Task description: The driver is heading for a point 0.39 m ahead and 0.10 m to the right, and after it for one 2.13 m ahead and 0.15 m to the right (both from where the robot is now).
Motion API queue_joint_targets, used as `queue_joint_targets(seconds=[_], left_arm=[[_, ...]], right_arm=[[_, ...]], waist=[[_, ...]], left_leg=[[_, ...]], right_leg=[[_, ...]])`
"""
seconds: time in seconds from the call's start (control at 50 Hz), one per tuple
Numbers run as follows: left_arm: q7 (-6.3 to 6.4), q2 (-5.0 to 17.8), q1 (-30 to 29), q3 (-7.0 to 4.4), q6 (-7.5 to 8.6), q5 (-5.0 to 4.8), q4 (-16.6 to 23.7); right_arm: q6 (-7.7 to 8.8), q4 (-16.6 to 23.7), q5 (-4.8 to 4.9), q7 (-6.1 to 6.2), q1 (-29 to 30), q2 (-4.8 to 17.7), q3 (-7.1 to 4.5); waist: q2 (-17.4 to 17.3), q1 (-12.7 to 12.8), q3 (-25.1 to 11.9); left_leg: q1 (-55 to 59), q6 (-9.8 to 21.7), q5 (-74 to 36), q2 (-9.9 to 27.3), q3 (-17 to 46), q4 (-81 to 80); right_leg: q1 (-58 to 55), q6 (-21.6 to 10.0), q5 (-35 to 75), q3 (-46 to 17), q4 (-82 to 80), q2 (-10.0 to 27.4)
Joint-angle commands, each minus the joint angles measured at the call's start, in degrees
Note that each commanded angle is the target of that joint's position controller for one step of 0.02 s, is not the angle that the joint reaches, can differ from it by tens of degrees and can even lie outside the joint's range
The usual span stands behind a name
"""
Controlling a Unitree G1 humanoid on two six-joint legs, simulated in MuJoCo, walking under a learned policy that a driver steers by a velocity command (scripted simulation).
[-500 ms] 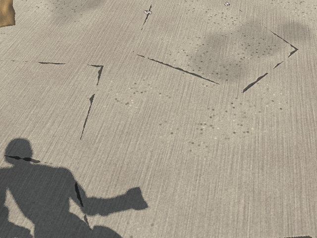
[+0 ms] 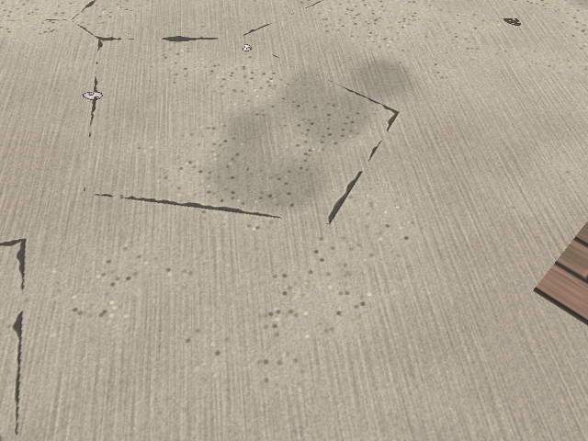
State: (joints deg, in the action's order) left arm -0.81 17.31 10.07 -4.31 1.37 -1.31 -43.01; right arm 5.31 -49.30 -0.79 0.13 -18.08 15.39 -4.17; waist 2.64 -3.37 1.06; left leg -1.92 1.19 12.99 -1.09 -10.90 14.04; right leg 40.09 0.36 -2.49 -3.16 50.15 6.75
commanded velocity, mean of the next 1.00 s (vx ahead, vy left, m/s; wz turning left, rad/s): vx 0.24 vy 0.00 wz -0.12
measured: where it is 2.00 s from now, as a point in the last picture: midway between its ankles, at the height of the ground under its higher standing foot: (324, 411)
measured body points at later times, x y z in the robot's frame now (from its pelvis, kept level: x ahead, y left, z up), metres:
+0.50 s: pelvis +0.26 -0.07 +0.00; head +0.30 -0.10 +0.45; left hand +0.43 +0.18 -0.10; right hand +0.38 -0.38 -0.10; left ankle +0.45 +0.06 -0.69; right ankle +0.23 -0.14 -0.74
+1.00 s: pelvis +0.37 -0.09 -0.01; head +0.41 -0.10 +0.43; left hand +0.54 +0.17 -0.11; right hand +0.48 -0.39 -0.12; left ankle +0.48 +0.00 -0.74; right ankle +0.38 -0.22 -0.75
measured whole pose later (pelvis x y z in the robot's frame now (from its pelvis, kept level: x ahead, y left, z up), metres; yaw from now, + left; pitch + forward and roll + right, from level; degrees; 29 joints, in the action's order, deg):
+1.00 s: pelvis +0.37 -0.09 -0.01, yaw -4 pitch +2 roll +0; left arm 1.2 16.0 8.9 -3.6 -0.3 -0.1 -42.0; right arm -2.5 -40.3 0.9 1.5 -10.1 17.5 -4.7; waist -1.3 -1.5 2.4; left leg -24.1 0.2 4.7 -5.7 10.1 27.3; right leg 18.9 1.0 -16.1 -5.1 31.6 -2.0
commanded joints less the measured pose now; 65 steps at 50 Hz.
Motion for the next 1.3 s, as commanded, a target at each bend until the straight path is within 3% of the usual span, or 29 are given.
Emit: queue_joint_targets(seconds=[0.02,0.12,0.16,0.18,0.2,0.22,0.24,0.26,0.3,0.32,0.42,0.52,0.58,0.62,0.64,0.66,0.68,0.7,0.76,0.84,0.98,1.0,1.02,1.04,1.06,1.08,1.12,1.22,1.3], left_arm=[[-1.22,0.53,-4.97,0.51,0.68,0.18,5.09],[-2.56,2.22,-8.58,-0.03,0.42,0.17,8.62],[-2.52,4.97,-1.9,-1.63,0.07,0.12,7.8],[-2.02,7.68,6.97,-3.33,-0.03,-0.04,5.52],[-0.79,12.75,16.16,-5.42,-0.65,-0.16,3.3],[-0.58,18.84,13.4,-5.99,-0.07,-0.65,3.83],[-0.94,13.69,15.08,-4.4,0.88,-0.13,5.68],[-1.13,10.58,13.14,-3.42,1.74,0.38,5.14],[-0.9,7.25,4.61,-2.21,2.01,0.67,6.66],[-0.49,7.04,2.45,-2.03,2.03,1.61,7.84],[1.41,8.93,1.86,-2.58,1.28,0.93,7.37],[2.14,5.51,4.99,-0.96,0.69,1.43,4.16],[1.68,5.72,4.04,-0.7,1.1,2.12,2.56],[1.85,6.04,2.31,-0.71,0.93,1.6,1.95],[2.18,6.27,3.7,-0.85,0.94,1.8,1.91],[2.4,5.68,7.44,-0.7,1.22,2.83,2.66],[2.65,4.3,8.99,-0.02,1.07,2.85,2.78],[2.27,5.78,6.48,-0.12,0.37,2.21,3.5],[2.6,5.85,1.41,-0.66,-2.39,1.16,4.49],[3.15,2.85,1.23,-0.17,-2.55,1.28,4.19],[1.82,3.68,4.15,-1.02,-0.88,1.14,2.86],[1.92,5.4,5.39,-1.63,-0.74,1.54,2.75],[2.29,10.46,6.62,-2.82,-0.9,3.14,2.99],[2.26,12.3,3.45,-3.26,-0.88,4.88,3.83],[2.7,9.03,-0.36,-2.19,-0.36,5.03,5.79],[3.14,6.43,-3.91,-1.48,-0.1,3.92,6.64],[3.43,5.01,-5.57,-0.89,0.01,2.04,6.93],[3.98,6.84,1.51,-1.49,-1.31,2.21,5.15],[2.85,9.77,1.05,-2.46,-1.78,1.35,4.73]], right_arm=[[0.45,3.62,0.52,0.61,3.16,9.65,-2.18],[-1.61,2.14,2.01,0.74,1.45,12.12,-3.12],[-2.51,2.47,2.51,1.06,2.51,13.7,-3.56],[-2.84,2.74,2.76,1.2,3.5,13.32,-3.29],[-2.45,3.63,1.4,1.34,2.49,10.9,-2.29],[-0.79,7.06,-0.67,0.47,-2.76,2.31,0.48],[1.49,7.47,1.61,-0.32,3.65,6.9,-0.07],[2.62,9.14,3.62,-0.73,8.95,9.4,-0.74],[2.89,8.18,0.97,0.25,9.49,8.94,-0.85],[2.15,8.14,0.48,0.32,7.63,9.59,-1.23],[-0.74,8.51,-0.24,0.68,8.13,5.6,-0.25],[-0.12,8.3,0.61,-1.32,13.03,4.62,0.79],[0.18,8.81,0.41,-1.95,13.86,6.9,0.03],[0.32,8.07,-0.03,-2.04,10.45,8.2,-0.67],[0.31,8.11,-0.28,-1.77,8.8,11.02,-1.48],[0.13,8.95,-0.73,-1.65,7.8,14.52,-2.18],[-0.76,8.68,-0.89,-1.43,4.36,13.03,-1.93],[-1.36,8.44,0.14,-1.38,2.77,9.64,-0.93],[-3.29,10.75,1.34,-0.78,8.67,9.92,-1.09],[-5.66,12.08,0.64,0.68,10.47,10.53,-2.01],[-7.49,13.64,2.01,1.79,11.15,11.09,-2.91],[-7.65,13.64,2.07,1.91,10.19,10.03,-2.62],[-7.48,15.03,1.93,1.82,11.0,7.75,-2.06],[-6.62,16.16,1.87,1.51,10.93,7.95,-2.26],[-6.29,14.72,1.18,1.26,8.36,11.24,-3.43],[-6.72,12.71,1.53,1.14,5.52,12.12,-4.07],[-7.95,11.14,1.34,1.55,3.47,9.77,-3.65],[-8.01,15.92,2.1,0.67,11.29,6.1,-1.76],[-7.84,17.05,1.66,-0.15,11.47,5.53,-0.95]], waist=[[-4.56,-0.01,3.22],[-5.94,0.43,3.42],[-7.74,4.95,-1.64],[-6.67,10.02,-6.16],[-0.74,13.47,-11.43],[14.0,5.62,-16.1],[6.23,10.26,-21.73],[3.46,10.73,-13.49],[-2.92,5.42,-4.88],[-0.18,3.13,-4.81],[-0.51,1.63,-4.93],[2.45,5.77,-7.01],[2.5,5.54,-4.86],[1.8,2.99,-4.82],[-0.93,2.92,-6.24],[-7.95,5.2,-10.39],[-15.77,3.26,-15.32],[-15.32,1.92,-16.79],[-5.65,2.94,-8.43],[-11.71,3.73,-7.2],[-11.85,4.85,-7.73],[-10.04,5.11,-7.34],[0.69,4.8,-5.67],[13.72,3.76,-3.71],[9.45,2.45,-3.76],[5.47,0.66,-3.3],[3.47,0.9,-2.27],[5.93,6.14,-3.04],[7.91,6.29,-4.9]], left_leg=[[-1.87,8.15,-16.03,16.17,3.54,-6.9],[7.17,5.97,-31.63,18.38,0.11,0.25],[7.7,4.57,-50.29,17.6,-1.67,12.29],[3.56,2.8,-50.89,15.44,-3.35,24.08],[-10.58,-0.09,-33.63,12.97,-3.47,41.66],[-36.63,-3.52,19.42,0.77,2.75,61.1],[-42.8,-2.4,21.14,0.44,15.41,66.35],[-47.08,-0.87,15.53,2.96,15.54,65.15],[-40.31,-0.9,8.58,6.76,15.02,56.12],[-35.31,-1.74,7.91,7.49,15.58,54.77],[-29.51,-5.45,-1.09,4.29,12.39,37.98],[-22.86,-3.78,-20.31,3.38,12.25,21.88],[-23.61,-0.78,-14.52,3.28,12.72,18.64],[-19.43,1.52,-15.76,1.84,11.43,13.54],[-14.59,3.32,-31.22,3.71,14.15,12.78],[-4.88,8.87,-49.26,10.12,23.21,15.11],[4.41,18.29,-53.34,19.08,36.29,12.31],[6.01,20.08,-44.27,20.69,43.12,8.86],[-6.14,13.92,-13.87,16.04,38.14,4.85],[-14.05,10.27,-2.22,8.98,33.19,1.79],[-18.0,7.23,6.8,6.82,36.21,3.54],[-21.82,5.0,10.34,4.67,34.6,6.31],[-31.08,1.64,15.42,-0.82,27.16,16.83],[-34.87,-0.8,19.77,-6.21,17.81,32.36],[-33.8,-2.31,18.39,-2.95,20.09,43.58],[-33.18,-2.96,15.27,-2.88,19.75,48.26],[-35.54,-4.91,10.45,-2.12,18.4,55.05],[-36.62,-7.75,7.79,1.1,14.14,44.5],[-24.73,-6.25,11.36,1.07,10.19,31.55]], right_leg=[[-1.24,-0.78,4.91,2.15,-7.44,0.27],[-2.92,-4.43,-4.05,6.53,-13.28,-2.75],[-13.34,-7.08,-9.41,9.97,-13.6,-7.34],[-26.0,-9.15,-6.09,10.55,-17.53,-10.13],[-43.82,-12.42,-5.09,-0.03,-19.03,-4.9],[-61.41,-23.4,-15.25,-33.2,-25.14,9.29],[-63.59,-24.25,-21.24,-43.7,-33.15,12.32],[-58.37,-21.25,-16.53,-35.62,-34.06,11.01],[-41.43,-17.44,6.2,-21.62,-33.17,6.41],[-35.5,-18.01,17.27,-18.69,-32.95,5.97],[-26.12,-15.27,32.31,-7.34,-32.06,0.41],[-29.5,-11.53,22.99,-4.4,-31.44,0.34],[-33.15,-11.08,22.4,-5.94,-27.88,3.12],[-34.01,-9.1,22.85,-4.96,-21.68,1.78],[-33.09,-6.59,20.55,-3.0,-15.7,-1.68],[-26.42,-3.15,7.7,-0.06,-4.8,-7.51],[-15.26,1.06,-20.3,1.92,10.03,-12.65],[-9.96,1.91,-35.71,-1.92,17.33,-12.57],[-6.25,2.2,-29.71,-3.6,17.97,-8.16],[-16.07,2.74,-24.06,-0.48,-1.25,-9.73],[-27.78,0.13,-11.17,0.45,-22.95,-10.1],[-32.06,-1.64,-10.79,-1.79,-26.91,-6.33],[-34.74,-7.03,-15.86,-13.89,-32.18,4.89],[-29.57,-14.19,-10.55,-26.68,-37.21,14.89],[-27.37,-15.62,-5.66,-25.05,-36.26,15.72],[-26.78,-13.0,-2.77,-18.51,-34.65,12.26],[-29.24,-10.4,2.77,-10.92,-32.42,8.48],[-37.94,-12.45,11.06,-4.51,-30.91,7.96],[-35.43,-13.24,15.43,-2.75,-29.52,9.27]])
Velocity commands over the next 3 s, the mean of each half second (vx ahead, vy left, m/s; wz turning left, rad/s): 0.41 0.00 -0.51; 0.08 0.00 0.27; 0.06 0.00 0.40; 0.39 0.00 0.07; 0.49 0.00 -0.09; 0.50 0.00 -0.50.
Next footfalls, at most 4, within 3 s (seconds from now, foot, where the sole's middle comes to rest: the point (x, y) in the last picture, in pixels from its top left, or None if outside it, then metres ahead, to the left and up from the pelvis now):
0.20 right None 0.27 -0.15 -0.78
0.64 left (294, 431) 0.51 -0.01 -0.78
1.00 right None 0.42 -0.22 -0.78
1.42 left None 0.40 0.04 -0.78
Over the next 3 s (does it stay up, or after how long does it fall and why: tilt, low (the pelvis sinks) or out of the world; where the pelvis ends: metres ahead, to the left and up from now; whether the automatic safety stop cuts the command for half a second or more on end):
stays up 1.14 -0.06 -0.03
